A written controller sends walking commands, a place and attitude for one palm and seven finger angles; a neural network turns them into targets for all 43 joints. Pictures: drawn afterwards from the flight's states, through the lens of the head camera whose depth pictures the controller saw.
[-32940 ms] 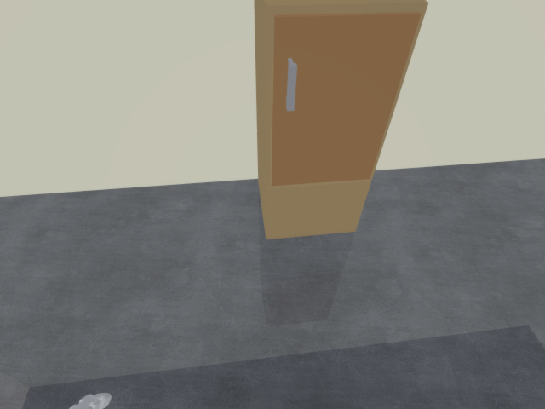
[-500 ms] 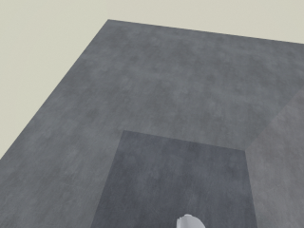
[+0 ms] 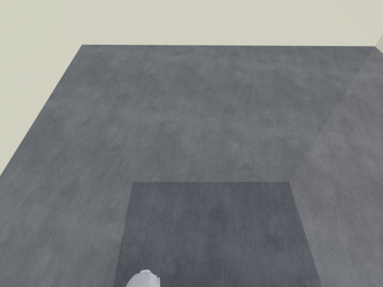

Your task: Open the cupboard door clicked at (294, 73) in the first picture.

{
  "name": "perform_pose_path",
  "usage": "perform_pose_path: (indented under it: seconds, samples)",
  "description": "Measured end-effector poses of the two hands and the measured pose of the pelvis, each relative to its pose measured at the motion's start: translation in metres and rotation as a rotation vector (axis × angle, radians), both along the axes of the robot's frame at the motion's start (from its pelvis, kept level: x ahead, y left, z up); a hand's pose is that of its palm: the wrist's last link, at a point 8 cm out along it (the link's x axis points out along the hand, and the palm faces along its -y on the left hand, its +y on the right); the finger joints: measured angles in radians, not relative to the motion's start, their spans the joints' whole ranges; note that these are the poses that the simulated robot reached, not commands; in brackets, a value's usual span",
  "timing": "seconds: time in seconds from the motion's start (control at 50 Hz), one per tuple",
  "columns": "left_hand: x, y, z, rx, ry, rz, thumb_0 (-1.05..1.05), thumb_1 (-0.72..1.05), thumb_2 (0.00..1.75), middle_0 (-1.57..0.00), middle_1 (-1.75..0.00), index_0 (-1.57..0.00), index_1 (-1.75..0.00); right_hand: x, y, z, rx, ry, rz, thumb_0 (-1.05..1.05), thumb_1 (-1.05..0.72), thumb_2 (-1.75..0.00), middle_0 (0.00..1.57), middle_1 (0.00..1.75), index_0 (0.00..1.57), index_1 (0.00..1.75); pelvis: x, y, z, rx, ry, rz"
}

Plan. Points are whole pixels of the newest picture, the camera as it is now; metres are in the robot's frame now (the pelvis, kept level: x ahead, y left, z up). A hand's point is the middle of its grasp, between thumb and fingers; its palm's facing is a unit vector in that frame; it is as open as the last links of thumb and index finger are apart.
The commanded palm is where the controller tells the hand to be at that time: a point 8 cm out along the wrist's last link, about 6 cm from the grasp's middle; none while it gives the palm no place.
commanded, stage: turn to face it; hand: left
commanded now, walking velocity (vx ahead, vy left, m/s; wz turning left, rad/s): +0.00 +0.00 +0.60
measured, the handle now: out of the picture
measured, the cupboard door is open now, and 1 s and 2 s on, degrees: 48 48 48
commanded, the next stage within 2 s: none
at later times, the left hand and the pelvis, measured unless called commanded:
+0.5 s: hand out of the picture +0.15 +0.25 -0.18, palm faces +0.29 -0.94 -0.20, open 7.3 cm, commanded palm none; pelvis +0.11 +0.03 -0.01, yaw +15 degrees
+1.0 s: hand out of the picture +0.09 +0.17 -0.18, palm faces +0.55 -0.80 -0.22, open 7.4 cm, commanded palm none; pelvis +0.15 -0.02 -0.01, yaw +34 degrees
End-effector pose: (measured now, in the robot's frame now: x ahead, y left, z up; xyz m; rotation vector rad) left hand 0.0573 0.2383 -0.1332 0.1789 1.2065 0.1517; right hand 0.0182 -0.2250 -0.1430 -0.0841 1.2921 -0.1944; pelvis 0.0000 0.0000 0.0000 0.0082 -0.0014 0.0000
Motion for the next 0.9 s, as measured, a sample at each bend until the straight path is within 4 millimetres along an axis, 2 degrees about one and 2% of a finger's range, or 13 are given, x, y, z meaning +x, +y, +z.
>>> perform_pose_path:
  seconds: [0.08, 0.16, 0.24, 0.3, 0.46, 0.56, 0.64, 0.7, 0.78, 0.84, 0.9]
  samples:
    - [-0.003, 0.000, -0.012, -0.033, 0.051, 0.063, -0.01, 0.95, 0.90, -0.20, -0.30, -0.20, -0.30, 0.065, 0.002, 0.002, -0.022, -0.045, 0.072, 0.01, -0.93, -0.90, 0.19, 0.30, 0.19, 0.30, 0.032, 0.007, -0.004, -0.019, -0.009, 0.045]
    - [-0.005, 0.002, -0.032, -0.078, 0.110, 0.141, 0.00, 0.93, 0.90, -0.20, -0.30, -0.20, -0.30, 0.123, 0.013, 0.003, -0.056, -0.060, 0.161, 0.01, -0.92, -0.90, 0.19, 0.30, 0.19, 0.30, 0.062, 0.019, -0.014, -0.026, -0.016, 0.095]
    - [-0.002, 0.012, -0.052, -0.106, 0.165, 0.195, 0.00, 0.92, 0.90, -0.20, -0.30, -0.20, -0.30, 0.168, 0.024, -0.003, -0.098, -0.097, 0.228, 0.01, -0.92, -0.90, 0.20, 0.30, 0.19, 0.30, 0.084, 0.035, -0.029, -0.033, -0.009, 0.130]
    - [0.013, 0.024, -0.049, -0.094, 0.158, 0.214, 0.00, 0.92, 0.90, -0.20, -0.30, -0.20, -0.30, 0.182, 0.031, 0.001, -0.112, -0.091, 0.258, 0.01, -0.91, -0.90, 0.20, 0.30, 0.20, 0.30, 0.090, 0.039, -0.026, -0.033, 0.002, 0.152]
    - [0.064, 0.053, -0.021, -0.033, 0.011, 0.268, 0.00, 0.91, 0.90, -0.20, -0.30, -0.20, -0.30, 0.201, 0.037, 0.012, -0.100, -0.035, 0.333, 0.01, -0.91, -0.90, 0.20, 0.30, 0.20, 0.30, 0.103, 0.035, -0.009, -0.060, 0.035, 0.238]
    - [0.083, 0.055, -0.008, 0.009, -0.041, 0.292, 0.00, 0.91, 0.90, -0.20, -0.30, -0.20, -0.30, 0.214, 0.027, 0.013, -0.084, -0.027, 0.354, 0.01, -0.90, -0.90, 0.20, 0.30, 0.20, 0.30, 0.114, 0.021, -0.005, -0.065, 0.041, 0.293]
    - [0.093, 0.045, 0.001, 0.039, -0.076, 0.316, 0.00, 0.91, 0.90, -0.20, -0.30, -0.20, -0.30, 0.227, 0.008, 0.008, -0.078, -0.015, 0.377, 0.01, -0.90, -0.90, 0.20, 0.30, 0.20, 0.30, 0.122, 0.004, -0.007, -0.059, 0.043, 0.347]
    - [0.092, 0.032, 0.003, 0.071, -0.107, 0.343, 0.00, 0.91, 0.90, -0.20, -0.30, -0.20, -0.30, 0.242, -0.010, -0.003, -0.070, -0.006, 0.398, 0.01, -0.90, -0.90, 0.20, 0.30, 0.20, 0.30, 0.130, -0.013, -0.014, -0.031, 0.052, 0.386]
    - [0.072, 0.010, 0.007, 0.083, -0.065, 0.395, 0.00, 0.91, 0.90, -0.20, -0.30, -0.20, -0.30, 0.268, -0.024, -0.006, -0.073, -0.001, 0.446, 0.01, -0.91, -0.90, 0.20, 0.30, 0.20, 0.30, 0.136, -0.024, -0.012, -0.015, 0.036, 0.442]
    - [0.055, -0.006, 0.008, 0.063, -0.025, 0.448, 0.00, 0.91, 0.90, -0.20, -0.30, -0.20, -0.30, 0.289, -0.024, 0.001, -0.075, -0.004, 0.490, 0.01, -0.91, -0.90, 0.20, 0.30, 0.20, 0.30, 0.143, -0.027, -0.006, 0.006, 0.033, 0.485]
    - [0.039, -0.020, 0.004, 0.035, 0.003, 0.498, 0.00, 0.91, 0.90, -0.20, -0.30, -0.20, -0.30, 0.310, -0.015, 0.007, -0.078, -0.013, 0.547, 0.01, -0.91, -0.90, 0.20, 0.30, 0.19, 0.30, 0.149, -0.028, -0.003, 0.024, 0.034, 0.528]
